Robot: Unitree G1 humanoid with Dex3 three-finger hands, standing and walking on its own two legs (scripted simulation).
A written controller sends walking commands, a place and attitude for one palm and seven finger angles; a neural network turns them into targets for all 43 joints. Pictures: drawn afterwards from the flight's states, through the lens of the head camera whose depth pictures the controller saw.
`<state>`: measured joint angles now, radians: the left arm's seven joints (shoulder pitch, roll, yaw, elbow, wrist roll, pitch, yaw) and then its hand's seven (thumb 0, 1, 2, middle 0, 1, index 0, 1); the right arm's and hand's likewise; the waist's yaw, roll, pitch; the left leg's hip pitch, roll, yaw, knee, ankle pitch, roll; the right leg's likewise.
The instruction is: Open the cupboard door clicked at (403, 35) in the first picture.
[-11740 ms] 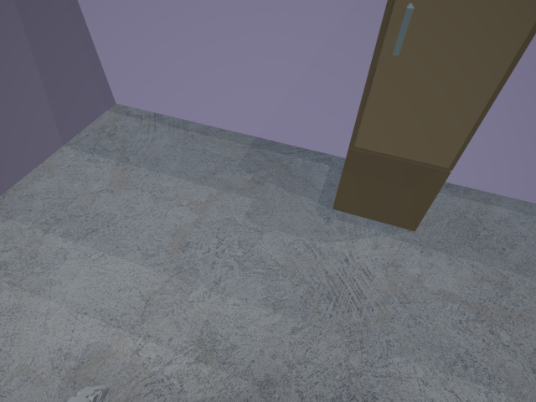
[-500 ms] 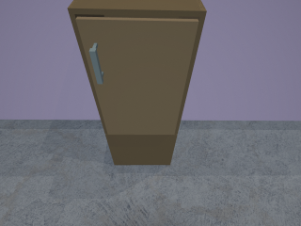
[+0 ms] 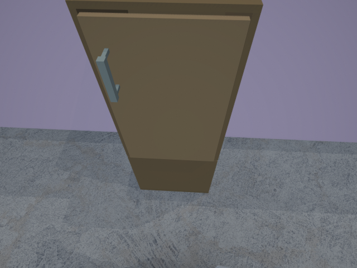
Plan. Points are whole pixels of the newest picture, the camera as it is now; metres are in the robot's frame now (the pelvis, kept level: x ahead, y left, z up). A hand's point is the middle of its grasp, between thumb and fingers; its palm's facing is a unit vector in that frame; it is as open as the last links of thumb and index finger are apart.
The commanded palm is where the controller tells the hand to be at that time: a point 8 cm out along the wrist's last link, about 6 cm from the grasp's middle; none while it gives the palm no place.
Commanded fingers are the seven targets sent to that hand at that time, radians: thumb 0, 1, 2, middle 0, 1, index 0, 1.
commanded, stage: come to a stop and stand still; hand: left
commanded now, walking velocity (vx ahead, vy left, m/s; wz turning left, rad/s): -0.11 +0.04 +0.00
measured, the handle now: (110, 76) +0.52 +0.21 +0.12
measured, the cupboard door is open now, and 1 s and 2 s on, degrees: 0 0 0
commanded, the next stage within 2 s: look again from close up in 0.72 s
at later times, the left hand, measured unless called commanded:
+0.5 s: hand out of the picture -0.02 +0.20 -0.18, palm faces +0.09 -0.97 -0.22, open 7.4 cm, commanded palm none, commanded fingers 0.00 0.90 0.90 -0.20 -0.30 -0.20 -0.30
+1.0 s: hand out of the picture +0.00 +0.17 -0.18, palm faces -0.04 -0.97 -0.25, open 7.3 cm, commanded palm none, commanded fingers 0.00 0.90 0.90 -0.20 -0.30 -0.20 -0.30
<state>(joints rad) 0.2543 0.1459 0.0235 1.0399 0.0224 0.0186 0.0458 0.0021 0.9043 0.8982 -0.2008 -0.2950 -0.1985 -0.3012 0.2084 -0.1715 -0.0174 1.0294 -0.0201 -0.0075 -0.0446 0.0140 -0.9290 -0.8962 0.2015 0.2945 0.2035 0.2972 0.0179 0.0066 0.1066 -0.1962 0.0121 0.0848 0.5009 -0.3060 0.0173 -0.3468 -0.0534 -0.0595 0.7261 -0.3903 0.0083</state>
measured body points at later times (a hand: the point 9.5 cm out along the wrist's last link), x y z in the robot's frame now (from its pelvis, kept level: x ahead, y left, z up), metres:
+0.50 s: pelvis -0.04 +0.01 -0.01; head -0.03 +0.03 +0.44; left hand -0.02 +0.25 -0.16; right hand +0.03 -0.23 -0.14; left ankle -0.06 +0.12 -0.74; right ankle +0.02 -0.11 -0.73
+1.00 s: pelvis -0.03 -0.01 -0.01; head -0.01 -0.04 +0.44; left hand +0.01 +0.22 -0.16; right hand -0.07 -0.22 -0.18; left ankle -0.06 +0.12 -0.74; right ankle -0.03 -0.14 -0.74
